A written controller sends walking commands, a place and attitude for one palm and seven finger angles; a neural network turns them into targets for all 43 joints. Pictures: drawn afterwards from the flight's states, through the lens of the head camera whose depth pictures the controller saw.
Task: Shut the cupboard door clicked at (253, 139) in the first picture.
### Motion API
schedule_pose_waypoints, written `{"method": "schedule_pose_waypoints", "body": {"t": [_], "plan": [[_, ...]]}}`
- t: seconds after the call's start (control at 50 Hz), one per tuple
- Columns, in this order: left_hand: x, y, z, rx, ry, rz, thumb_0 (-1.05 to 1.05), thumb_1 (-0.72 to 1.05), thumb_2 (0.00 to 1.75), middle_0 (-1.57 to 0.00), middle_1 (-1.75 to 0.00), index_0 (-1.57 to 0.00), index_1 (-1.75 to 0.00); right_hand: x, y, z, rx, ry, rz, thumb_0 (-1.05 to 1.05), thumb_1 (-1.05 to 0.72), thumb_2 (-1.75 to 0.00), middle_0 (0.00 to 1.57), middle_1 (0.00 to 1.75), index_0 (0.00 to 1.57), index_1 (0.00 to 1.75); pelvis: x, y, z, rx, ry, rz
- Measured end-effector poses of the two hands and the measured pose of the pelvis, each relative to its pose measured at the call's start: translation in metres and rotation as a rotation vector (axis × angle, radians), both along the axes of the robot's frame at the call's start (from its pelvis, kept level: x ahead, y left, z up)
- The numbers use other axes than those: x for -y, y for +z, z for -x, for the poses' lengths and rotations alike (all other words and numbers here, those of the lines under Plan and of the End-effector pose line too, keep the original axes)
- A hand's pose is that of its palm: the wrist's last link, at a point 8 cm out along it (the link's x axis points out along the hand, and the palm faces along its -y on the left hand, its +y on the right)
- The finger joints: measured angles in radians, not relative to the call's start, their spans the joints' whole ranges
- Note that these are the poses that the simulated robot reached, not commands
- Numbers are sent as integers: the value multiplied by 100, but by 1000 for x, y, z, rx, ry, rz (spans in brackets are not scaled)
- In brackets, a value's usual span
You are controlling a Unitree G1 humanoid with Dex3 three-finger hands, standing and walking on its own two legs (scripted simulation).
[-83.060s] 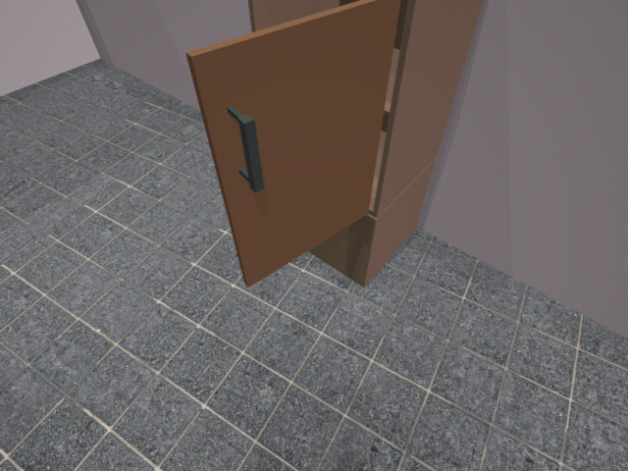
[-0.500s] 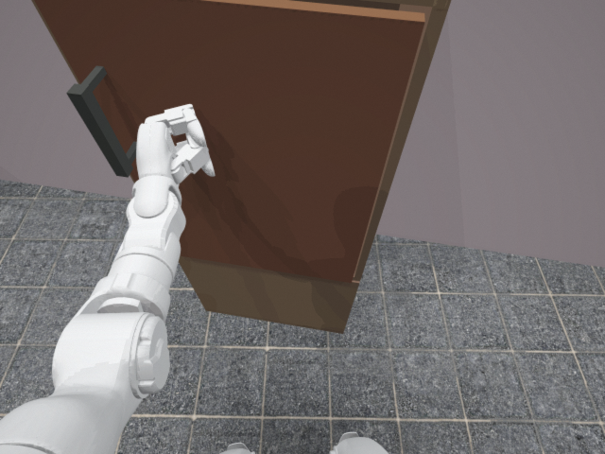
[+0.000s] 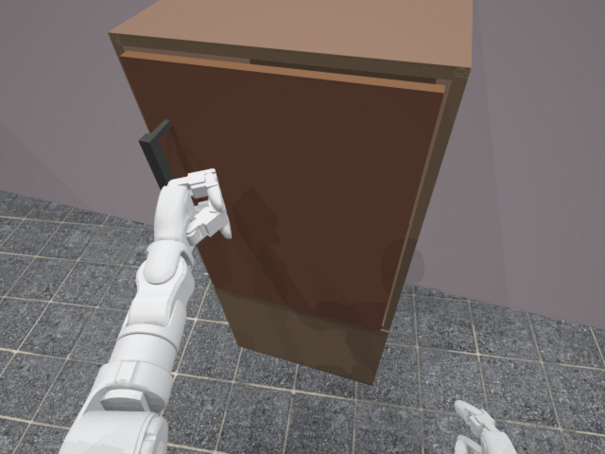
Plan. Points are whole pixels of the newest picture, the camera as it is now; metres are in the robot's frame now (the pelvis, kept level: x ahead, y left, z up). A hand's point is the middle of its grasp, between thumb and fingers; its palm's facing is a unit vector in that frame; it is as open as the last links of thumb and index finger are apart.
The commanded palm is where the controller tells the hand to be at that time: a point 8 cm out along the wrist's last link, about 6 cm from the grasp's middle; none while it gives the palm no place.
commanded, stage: draw the hand back to the body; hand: left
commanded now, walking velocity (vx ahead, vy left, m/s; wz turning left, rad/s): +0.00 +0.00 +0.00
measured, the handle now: (170, 168) +0.52 +0.23 +0.10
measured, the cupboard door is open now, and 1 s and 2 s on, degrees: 0 0 0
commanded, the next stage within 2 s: step back with the hand held close in 1.38 s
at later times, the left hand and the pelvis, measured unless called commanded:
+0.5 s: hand (130, 283) +0.27 +0.19 +0.15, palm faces +0.18 -0.96 -0.23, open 3.1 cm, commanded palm +0.23 +0.25 +0.16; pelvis -0.01 +0.01 +0.02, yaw +1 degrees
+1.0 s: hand out of the picture +0.18 +0.29 +0.18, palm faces +0.45 -0.80 -0.41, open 6.1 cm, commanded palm +0.13 +0.32 +0.20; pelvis +0.00 +0.02 +0.02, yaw +1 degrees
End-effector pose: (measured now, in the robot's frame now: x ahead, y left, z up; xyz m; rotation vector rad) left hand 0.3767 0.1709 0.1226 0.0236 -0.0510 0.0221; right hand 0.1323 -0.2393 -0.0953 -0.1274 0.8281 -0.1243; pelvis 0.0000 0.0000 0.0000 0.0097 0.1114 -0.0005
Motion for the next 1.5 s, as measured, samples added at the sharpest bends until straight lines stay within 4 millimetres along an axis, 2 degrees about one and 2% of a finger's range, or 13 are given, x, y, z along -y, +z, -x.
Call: {"method": "schedule_pose_waypoints", "body": {"t": [0.16, 0.32, 0.38, 0.5, 0.7, 1.04, 1.12, 1.26, 1.5], "plan": [[-30, 7, 46, -10, 12, -17, 1, 90, 90, -130, -150, -130, -150, -2, 8, -9, 19, 13, 10, 1, -90, -90, 20, 30, 20, 30, 1, 6, 1, 58, 13, 3], [-45, 24, 85, 5, -4, -22, 1, 90, 90, -127, -147, -127, -147, -11, 22, -26, 112, 38, 19, 1, -90, -90, 20, 30, 20, 30, -3, 9, 6, 104, 23, 5], [-52, 29, 99, 9, 46, -119, 1, 90, 90, -123, -143, -123, -143, -18, 29, -32, 137, 45, 24, 1, -90, -90, 20, 30, 20, 30, -5, 12, 8, 127, 21, 2], [-70, 34, 132, 16, 153, -217, 1, 89, 90, -110, -129, -111, -129, -31, 36, -36, 134, 65, 25, 1, -90, -90, 20, 30, 20, 30, -9, 19, 10, 160, 17, 4], [-105, 52, 176, 46, 282, -302, 1, 89, 89, -85, -100, -85, -101, -47, 33, -36, 107, 100, 16, 1, -90, -90, 20, 30, 20, 30, -17, 24, 8, 191, 19, 6], [-154, 76, 242, 55, 468, -443, 1, 89, 89, -38, -50, -39, -50, -45, 37, -44, 139, 92, 29, 1, -90, -90, 20, 30, 20, 30, -22, 24, 2, 195, 19, 12], [-160, 76, 249, 52, 509, -442, 1, 89, 89, -30, -40, -30, -41, -45, 37, -47, 141, 104, 39, 1, -90, -90, 20, 30, 20, 30, -22, 23, 2, 196, 27, 12], [-155, 66, 241, 41, 495, -402, 1, 89, 89, -23, -33, -23, -33, -47, 38, -49, 144, 112, 47, 1, -90, -90, 20, 30, 20, 30, -22, 24, 2, 192, 27, 11], [-152, 78, 233, 74, 459, -434, 1, 89, 89, -21, -30, -21, -30, -47, 38, -47, 148, 91, 32, 1, -90, -90, 20, 30, 20, 30, -22, 24, -2, 191, 16, 13]]}}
